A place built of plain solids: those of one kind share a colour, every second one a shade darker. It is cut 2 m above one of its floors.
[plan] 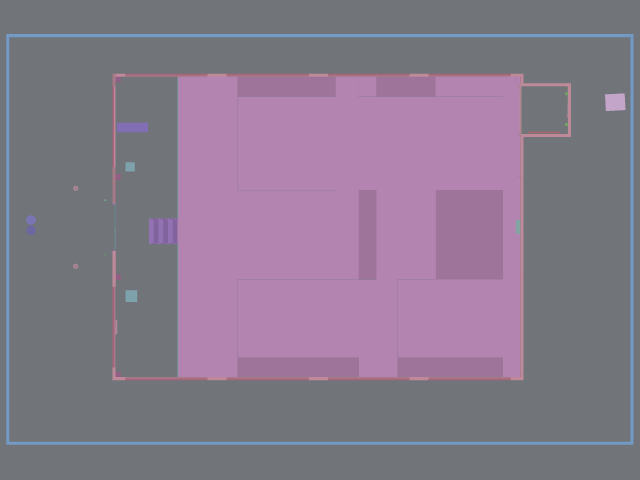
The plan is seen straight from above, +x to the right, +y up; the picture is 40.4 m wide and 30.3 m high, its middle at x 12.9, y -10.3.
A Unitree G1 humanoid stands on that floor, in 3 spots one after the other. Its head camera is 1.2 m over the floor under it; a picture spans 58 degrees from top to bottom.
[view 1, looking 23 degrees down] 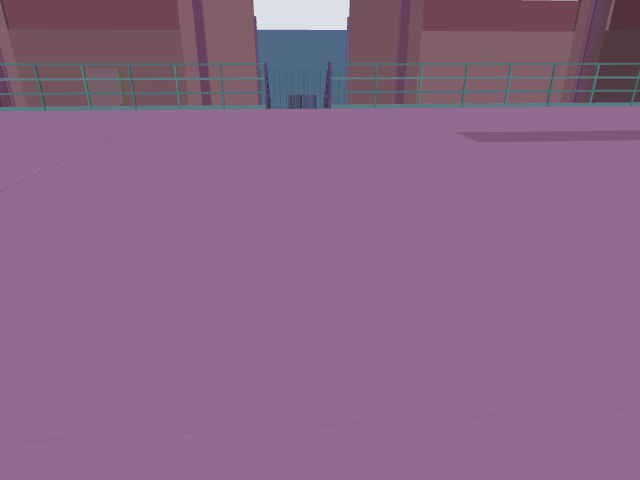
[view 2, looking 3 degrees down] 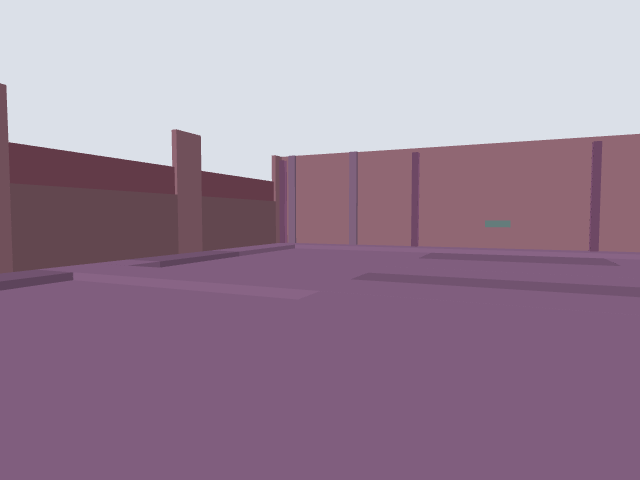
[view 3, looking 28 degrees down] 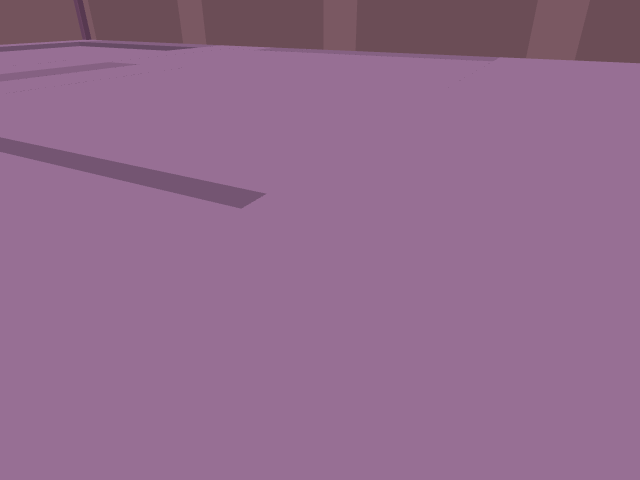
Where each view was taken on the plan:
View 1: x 15.05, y -10.00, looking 176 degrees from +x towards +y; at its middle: raised_floor_bank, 3.07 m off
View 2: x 7.50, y -10.00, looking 24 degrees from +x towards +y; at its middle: wall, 19.72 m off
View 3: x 5.95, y -4.70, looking -62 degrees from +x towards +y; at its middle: raised_floor_bank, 2.56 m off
